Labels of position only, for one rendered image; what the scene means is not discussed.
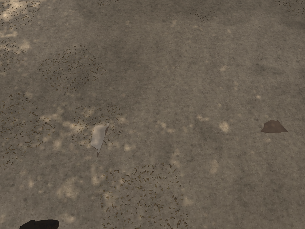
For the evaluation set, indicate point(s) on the left robot hand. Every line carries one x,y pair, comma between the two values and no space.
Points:
41,224

